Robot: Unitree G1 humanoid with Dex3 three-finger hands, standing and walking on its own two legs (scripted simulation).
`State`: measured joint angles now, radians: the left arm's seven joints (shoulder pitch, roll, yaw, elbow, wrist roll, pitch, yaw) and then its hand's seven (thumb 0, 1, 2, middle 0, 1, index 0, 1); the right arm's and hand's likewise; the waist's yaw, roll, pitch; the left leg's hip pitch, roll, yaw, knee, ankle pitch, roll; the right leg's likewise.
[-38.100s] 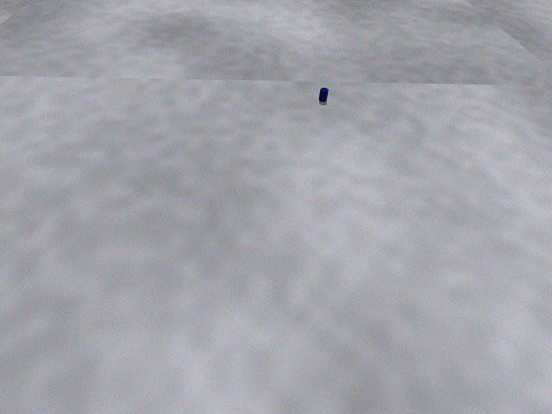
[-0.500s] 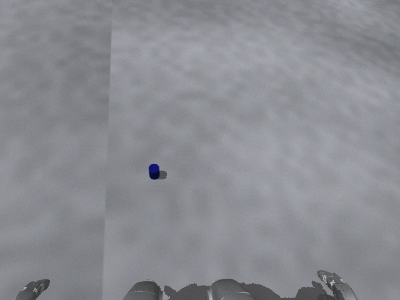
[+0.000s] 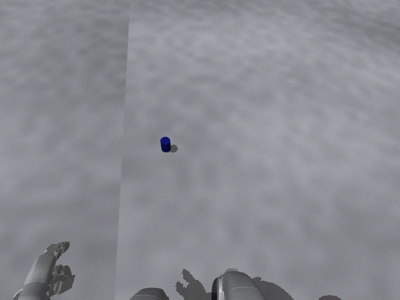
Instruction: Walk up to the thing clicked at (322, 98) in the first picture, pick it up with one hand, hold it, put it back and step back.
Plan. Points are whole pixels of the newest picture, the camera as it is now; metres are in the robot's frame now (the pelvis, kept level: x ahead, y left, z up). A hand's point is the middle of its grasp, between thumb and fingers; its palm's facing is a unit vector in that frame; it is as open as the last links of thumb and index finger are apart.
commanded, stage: step back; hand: left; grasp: from above
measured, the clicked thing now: (165, 144) +0.91 +0.17 -0.71
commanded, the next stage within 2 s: stand in 1.52 s
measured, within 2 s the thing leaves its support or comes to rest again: neither
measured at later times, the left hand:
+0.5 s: hand out of the picture -0.13 +0.22 -0.13, palm faces -0.04 -0.91 -0.41, open 7.4 cm
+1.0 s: hand out of the picture -0.13 +0.20 -0.13, palm faces +0.03 -0.91 -0.42, open 7.4 cm
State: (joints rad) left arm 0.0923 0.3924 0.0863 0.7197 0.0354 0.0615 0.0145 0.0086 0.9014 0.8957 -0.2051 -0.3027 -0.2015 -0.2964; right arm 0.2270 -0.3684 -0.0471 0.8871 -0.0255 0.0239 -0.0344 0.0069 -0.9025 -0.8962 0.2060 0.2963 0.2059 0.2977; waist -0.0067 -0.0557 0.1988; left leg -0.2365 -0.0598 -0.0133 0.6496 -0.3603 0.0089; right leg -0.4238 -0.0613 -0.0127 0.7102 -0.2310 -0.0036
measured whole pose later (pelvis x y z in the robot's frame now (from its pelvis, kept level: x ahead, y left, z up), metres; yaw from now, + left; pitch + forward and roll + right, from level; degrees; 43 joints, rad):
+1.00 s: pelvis -0.20 -0.08 +0.01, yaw +1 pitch -3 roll -1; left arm 0.24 0.38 0.09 0.96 0.04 -0.04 -0.01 0.01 0.90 0.90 -0.20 -0.30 -0.20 -0.30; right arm 0.26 -0.39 -0.06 0.96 -0.03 0.02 0.01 0.01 -0.90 -0.90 0.21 0.30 0.21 0.30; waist 0.00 0.05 0.06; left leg -0.27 0.03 -0.10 0.76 -0.46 0.02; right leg -0.28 0.02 -0.07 0.64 -0.29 -0.04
